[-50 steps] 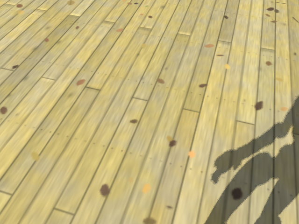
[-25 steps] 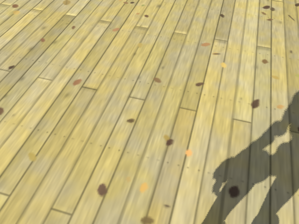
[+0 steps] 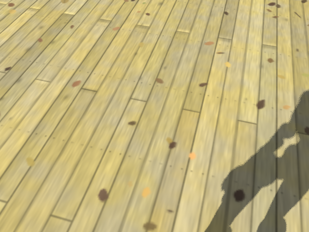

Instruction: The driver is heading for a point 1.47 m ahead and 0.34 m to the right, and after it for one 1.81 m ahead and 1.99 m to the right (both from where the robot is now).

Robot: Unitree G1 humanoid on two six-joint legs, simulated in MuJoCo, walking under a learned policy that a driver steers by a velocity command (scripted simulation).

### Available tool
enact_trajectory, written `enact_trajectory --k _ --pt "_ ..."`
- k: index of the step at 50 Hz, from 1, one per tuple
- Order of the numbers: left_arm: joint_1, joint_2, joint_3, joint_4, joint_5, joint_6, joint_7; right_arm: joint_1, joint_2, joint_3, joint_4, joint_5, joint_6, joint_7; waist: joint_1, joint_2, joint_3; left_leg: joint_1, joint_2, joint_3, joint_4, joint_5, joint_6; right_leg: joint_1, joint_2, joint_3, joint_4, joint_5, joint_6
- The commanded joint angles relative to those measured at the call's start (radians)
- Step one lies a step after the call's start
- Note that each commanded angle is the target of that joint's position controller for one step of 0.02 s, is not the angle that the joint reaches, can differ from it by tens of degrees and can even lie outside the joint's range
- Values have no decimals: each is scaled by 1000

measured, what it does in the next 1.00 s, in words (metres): walks ahead: left foot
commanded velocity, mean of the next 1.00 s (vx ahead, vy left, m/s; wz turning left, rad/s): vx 0.33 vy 0.00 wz -0.03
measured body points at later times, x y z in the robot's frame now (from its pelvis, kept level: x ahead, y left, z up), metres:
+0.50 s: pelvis +0.10 -0.04 +0.01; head +0.10 -0.06 +0.46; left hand +0.02 +0.19 -0.13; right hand +0.17 -0.30 -0.14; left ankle +0.09 +0.10 -0.65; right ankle +0.03 -0.13 -0.74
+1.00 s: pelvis +0.37 +0.02 +0.00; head +0.40 +0.02 +0.45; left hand +0.45 +0.28 -0.13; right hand +0.42 -0.25 -0.13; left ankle +0.41 +0.10 -0.74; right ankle +0.36 -0.14 -0.65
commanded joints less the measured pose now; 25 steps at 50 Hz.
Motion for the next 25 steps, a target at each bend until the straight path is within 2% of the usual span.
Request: enact_trajectory --k 1,4,5,6,7,8,9,10,11,12,13,14,15,16,17,18,19,20,21,22,23,24,25 --pt "56 94 13 -14 0 -4 3 73 -91 -14 -11 0 -5 -3 0 5 29 -101 22 -13 -105 139 11 50 11 -20 -55 118 -21" --pt "61 91 12 -14 -1 -4 3 80 -88 -13 -9 1 -5 -3 -1 5 31 -103 22 -11 -104 138 10 48 12 -20 -54 118 -22" --pt "79 78 9 -4 0 -3 3 99 -78 -11 1 0 -4 -5 -1 11 7 -94 14 -4 -113 38 13 58 25 -35 -50 31 -23" --pt "80 76 9 -3 -4 -2 5 105 -90 -16 3 6 0 -8 -4 23 20 -110 8 -8 -122 -129 27 38 52 -61 -21 -105 -28" --pt "78 81 13 -7 -9 -3 7 100 -119 -25 -5 13 2 -12 -8 50 49 -139 20 -37 -134 -313 54 -8 78 -89 25 -259 -38" --pt "61 83 14 -19 -9 -9 6 103 -139 -32 -15 17 0 -14 -16 73 93 -169 59 -92 -167 -455 84 -75 84 -94 66 -343 -49" --pt "34 70 11 -36 -8 -23 1 127 -159 -40 -18 22 -7 -13 -33 112 126 -168 122 -182 -213 -536 122 -141 85 -101 130 -333 -55" --pt "17 45 5 -51 -10 -41 -9 151 -191 -52 -18 28 -17 -11 -44 175 139 -145 209 -301 -269 -576 169 -192 80 -114 232 -255 -57" --pt "2 38 3 -64 -12 -60 -19 151 -210 -62 -22 32 -26 -9 -48 204 159 -164 285 -404 -309 -566 216 -212 42 -81 314 -210 -72" --pt "3 43 6 -73 -21 -76 -30 123 -199 -61 -35 28 -33 -8 -31 198 174 -167 314 -435 -320 -526 234 -233 16 -59 342 -226 -92" --pt "21 39 5 -77 -29 -90 -39 84 -189 -59 -49 30 -40 -4 -5 196 186 -171 312 -414 -301 -471 224 -217 -1 -49 280 -255 -114" --pt "78 41 8 -62 -34 -101 -45 32 -176 -56 -67 39 -41 0 38 171 176 -202 272 -339 -258 -406 188 -107 4 -63 132 -224 -132" --pt "166 48 17 -23 -30 -107 -47 -4 -169 -55 -81 44 -40 3 75 128 149 -262 199 -239 -183 -320 149 64 45 -97 3 -138 -128" --pt "261 80 33 13 -20 -107 -48 -24 -153 -51 -96 39 -44 5 100 39 105 -326 123 -138 -20 -171 111 211 23 -25 -41 -81 -120" --pt "405 178 60 31 -19 -108 -45 -35 -91 -33 -118 26 -58 9 140 -210 26 -456 6 31 344 -88 46 361 -172 295 -199 -187 -189" --pt "475 245 66 32 -8 -121 -61 -34 -66 -29 -150 35 -78 6 134 -332 -9 -604 -51 -1 591 -248 38 392 -355 706 -348 -328 -316" --pt "358 177 43 4 -2 -134 -61 -35 -99 -36 -150 51 -91 11 72 -175 71 -669 26 -70 745 -203 59 321 -380 701 -346 -362 -325" --pt "273 129 31 -30 -6 -140 -63 -38 -102 -36 -145 53 -101 23 46 -106 115 -698 71 -76 780 -95 81 283 -329 554 -338 -321 -289" --pt "220 118 24 -51 -7 -139 -68 -37 -108 -42 -137 43 -109 27 27 -73 110 -687 102 -57 744 -4 90 269 -273 426 -345 -227 -252" --pt "206 101 17 -59 -6 -134 -71 -60 -138 -56 -138 33 -113 29 23 -66 111 -676 124 -41 684 60 88 272 -234 322 -348 -84 -221" --pt "228 70 7 -55 -2 -125 -70 -77 -148 -65 -140 27 -111 35 27 -76 94 -643 134 -18 643 97 82 274 -192 230 -346 44 -197" --pt "264 64 3 -48 2 -118 -65 -82 -129 -65 -139 27 -107 42 31 -90 75 -628 131 6 618 121 71 284 -171 176 -340 149 -193" --pt "293 75 3 -44 4 -112 -58 -100 -106 -62 -144 25 -101 47 35 -87 66 -632 129 25 589 139 57 291 -165 143 -338 226 -199"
